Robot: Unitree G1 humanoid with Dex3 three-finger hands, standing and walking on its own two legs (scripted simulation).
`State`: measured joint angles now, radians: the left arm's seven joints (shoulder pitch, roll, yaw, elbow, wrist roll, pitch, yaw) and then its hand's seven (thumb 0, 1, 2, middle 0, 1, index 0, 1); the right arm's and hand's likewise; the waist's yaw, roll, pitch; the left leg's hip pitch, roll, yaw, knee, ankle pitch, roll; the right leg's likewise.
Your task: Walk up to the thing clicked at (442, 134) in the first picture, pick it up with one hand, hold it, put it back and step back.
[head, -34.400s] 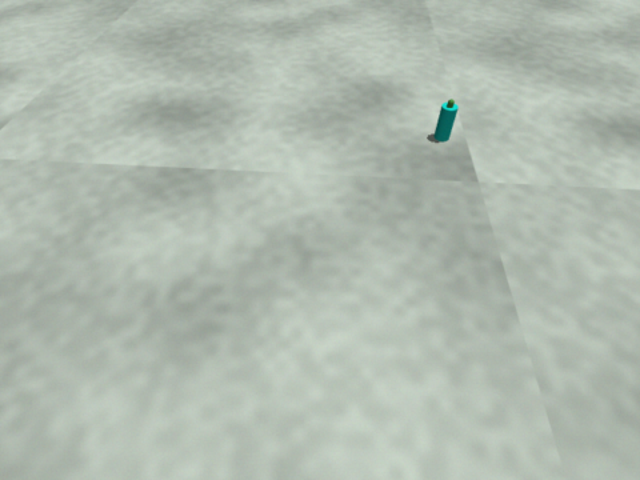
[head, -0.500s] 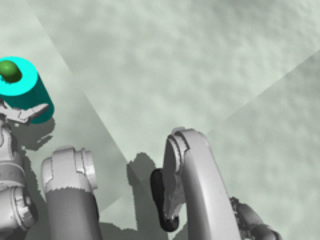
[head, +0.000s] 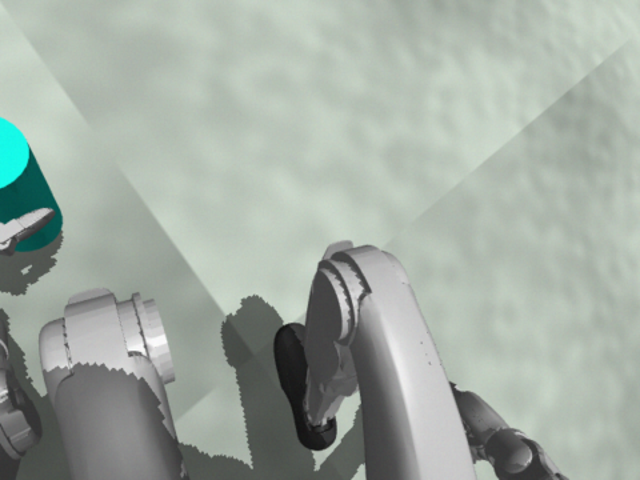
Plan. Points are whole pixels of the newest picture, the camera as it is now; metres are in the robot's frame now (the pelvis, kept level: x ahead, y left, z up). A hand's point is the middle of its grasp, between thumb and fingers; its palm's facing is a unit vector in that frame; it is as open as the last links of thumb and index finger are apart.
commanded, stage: lower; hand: left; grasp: from the side
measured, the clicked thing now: out of the picture +0.45 +0.26 -0.14
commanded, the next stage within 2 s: loosen in 0.78 s
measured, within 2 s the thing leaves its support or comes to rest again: rests again in 1.38 s
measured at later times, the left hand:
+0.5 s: hand out of the picture +0.46 +0.27 -0.18, palm faces +0.30 -0.95 -0.01, open 11.2 cm
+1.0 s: hand out of the picture +0.46 +0.28 -0.19, palm faces +0.32 -0.95 +0.00, open 11.1 cm
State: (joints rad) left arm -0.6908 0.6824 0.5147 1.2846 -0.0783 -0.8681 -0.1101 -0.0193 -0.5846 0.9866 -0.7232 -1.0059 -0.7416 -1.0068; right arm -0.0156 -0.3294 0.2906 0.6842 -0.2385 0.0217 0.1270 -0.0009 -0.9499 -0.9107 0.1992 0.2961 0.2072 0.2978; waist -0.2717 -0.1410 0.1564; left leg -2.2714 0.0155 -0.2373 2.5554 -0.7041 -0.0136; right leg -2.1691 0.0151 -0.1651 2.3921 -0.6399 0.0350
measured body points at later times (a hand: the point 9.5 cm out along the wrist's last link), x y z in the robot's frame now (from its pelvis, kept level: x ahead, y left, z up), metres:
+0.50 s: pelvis +0.00 +0.01 -0.01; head +0.25 +0.16 +0.33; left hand +0.43 +0.32 -0.17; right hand +0.12 -0.26 -0.06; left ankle +0.08 +0.13 -0.27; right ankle +0.12 -0.12 -0.27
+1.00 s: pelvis -0.01 +0.01 -0.01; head +0.25 +0.17 +0.32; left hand +0.44 +0.33 -0.18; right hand +0.12 -0.26 -0.05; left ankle +0.08 +0.13 -0.27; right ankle +0.12 -0.12 -0.27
